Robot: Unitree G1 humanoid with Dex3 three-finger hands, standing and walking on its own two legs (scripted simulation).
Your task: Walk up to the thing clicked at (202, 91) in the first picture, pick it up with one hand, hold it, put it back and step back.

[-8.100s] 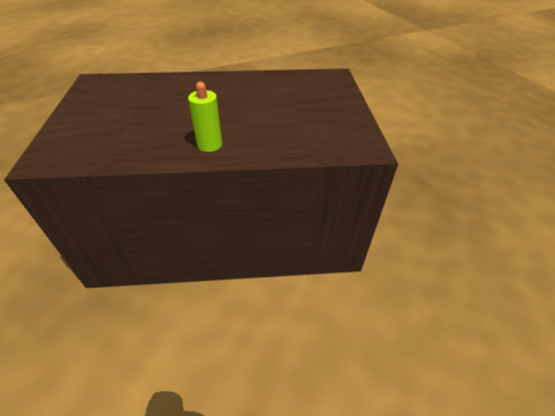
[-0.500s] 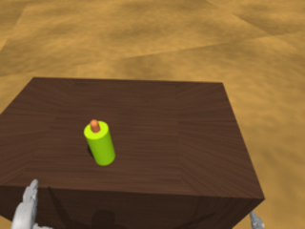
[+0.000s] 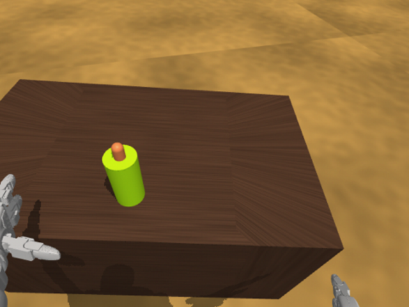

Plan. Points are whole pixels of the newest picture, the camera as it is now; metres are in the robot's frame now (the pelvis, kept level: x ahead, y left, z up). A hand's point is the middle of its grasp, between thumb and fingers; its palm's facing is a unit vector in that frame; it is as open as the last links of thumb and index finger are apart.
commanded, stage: go down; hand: left
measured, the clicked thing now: (124, 172) +0.47 +0.22 -0.06
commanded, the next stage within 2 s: none
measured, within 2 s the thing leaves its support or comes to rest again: neither
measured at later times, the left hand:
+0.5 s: hand (30, 212) +0.31 +0.35 +0.01, palm faces +0.27 -0.96 -0.11, open 17.3 cm
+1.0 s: hand (18, 188) +0.35 +0.38 +0.03, palm faces +0.23 -0.97 -0.01, open 17.6 cm
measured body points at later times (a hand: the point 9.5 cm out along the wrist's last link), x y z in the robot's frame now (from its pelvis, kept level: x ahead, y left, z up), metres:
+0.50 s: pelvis +0.01 +0.02 -0.01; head +0.06 +0.04 +0.43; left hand +0.29 +0.40 +0.02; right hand +0.17 -0.25 -0.09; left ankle +0.04 +0.12 -0.73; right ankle -0.02 -0.13 -0.73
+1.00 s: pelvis +0.00 +0.02 -0.03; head +0.07 +0.06 +0.41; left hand +0.33 +0.43 +0.04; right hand +0.15 -0.25 -0.09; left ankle +0.04 +0.12 -0.73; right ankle -0.02 -0.13 -0.73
